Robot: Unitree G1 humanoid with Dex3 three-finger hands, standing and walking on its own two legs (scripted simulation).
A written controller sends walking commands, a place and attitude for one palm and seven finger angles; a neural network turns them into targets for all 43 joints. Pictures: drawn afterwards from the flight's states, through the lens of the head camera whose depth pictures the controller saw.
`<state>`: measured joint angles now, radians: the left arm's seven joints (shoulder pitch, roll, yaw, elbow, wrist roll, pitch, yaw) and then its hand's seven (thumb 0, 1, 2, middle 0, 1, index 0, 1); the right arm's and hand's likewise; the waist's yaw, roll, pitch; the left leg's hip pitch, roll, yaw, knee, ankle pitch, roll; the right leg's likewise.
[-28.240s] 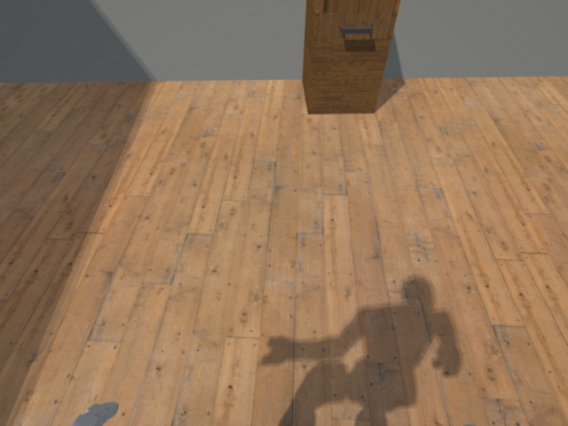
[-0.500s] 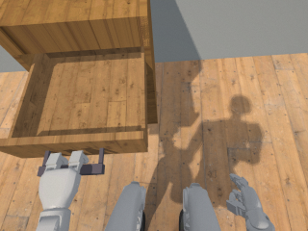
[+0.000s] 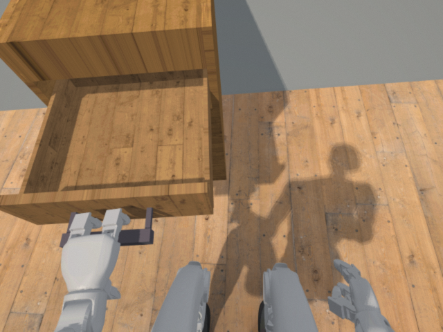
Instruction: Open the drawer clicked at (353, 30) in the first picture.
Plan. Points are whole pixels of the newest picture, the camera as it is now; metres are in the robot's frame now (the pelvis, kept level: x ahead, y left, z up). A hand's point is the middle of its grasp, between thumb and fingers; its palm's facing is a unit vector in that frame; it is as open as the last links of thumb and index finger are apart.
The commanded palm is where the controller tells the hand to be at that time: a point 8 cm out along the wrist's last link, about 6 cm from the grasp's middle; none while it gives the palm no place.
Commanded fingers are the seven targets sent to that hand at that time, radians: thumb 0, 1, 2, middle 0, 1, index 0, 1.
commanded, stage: lift the hand off the handle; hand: left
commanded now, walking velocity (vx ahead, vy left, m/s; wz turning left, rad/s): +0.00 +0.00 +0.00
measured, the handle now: (109, 227) +0.30 +0.25 -0.05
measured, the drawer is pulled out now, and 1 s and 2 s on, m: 0.30 0.30 0.30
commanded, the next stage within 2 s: none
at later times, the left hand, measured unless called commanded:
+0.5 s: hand (105, 249) +0.25 +0.24 -0.04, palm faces -0.01 -0.03 -1.00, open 13.7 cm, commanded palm +0.23 +0.23 +0.00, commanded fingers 0.00 -0.50 0.30 -0.30 -1.20 -0.30 -1.20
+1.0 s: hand (95, 250) +0.24 +0.24 +0.00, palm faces -0.04 -0.05 -1.00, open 13.8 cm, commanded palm +0.23 +0.23 +0.04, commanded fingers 0.00 -0.50 0.30 -0.30 -1.20 -0.30 -1.20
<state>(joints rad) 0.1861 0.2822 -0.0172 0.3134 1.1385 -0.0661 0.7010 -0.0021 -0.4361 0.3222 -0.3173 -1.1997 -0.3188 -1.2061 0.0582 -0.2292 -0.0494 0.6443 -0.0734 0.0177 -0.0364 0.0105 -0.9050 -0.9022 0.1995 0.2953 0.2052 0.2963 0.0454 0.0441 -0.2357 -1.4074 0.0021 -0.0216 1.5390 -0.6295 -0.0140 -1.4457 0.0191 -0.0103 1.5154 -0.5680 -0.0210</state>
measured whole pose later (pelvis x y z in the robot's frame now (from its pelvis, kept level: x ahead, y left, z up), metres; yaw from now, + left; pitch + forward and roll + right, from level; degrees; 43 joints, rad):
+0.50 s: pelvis +0.00 +0.00 +0.02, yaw +0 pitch +27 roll +0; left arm 0.16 0.27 -0.05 0.33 1.12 -0.01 0.70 0.00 -0.49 0.30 -0.32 -1.20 -0.33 -1.21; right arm 0.07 -0.23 -0.05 0.65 -0.06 0.01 -0.04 0.01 -0.91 -0.90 0.20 0.30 0.20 0.30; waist 0.04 0.05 -0.23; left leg -1.32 0.00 -0.02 1.45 -0.60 -0.01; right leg -1.36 0.02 0.00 1.43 -0.54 -0.02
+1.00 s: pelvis +0.02 +0.00 +0.05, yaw +0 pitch +24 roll +0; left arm 0.24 0.28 -0.05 0.30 1.11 -0.01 0.66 0.00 -0.49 0.30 -0.32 -1.20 -0.32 -1.20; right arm 0.09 -0.24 -0.04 0.61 -0.06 0.02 -0.04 0.01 -0.90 -0.90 0.20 0.30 0.20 0.30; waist 0.04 0.05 -0.22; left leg -1.16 0.00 -0.02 1.32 -0.58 -0.01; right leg -1.20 0.02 0.00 1.30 -0.53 -0.02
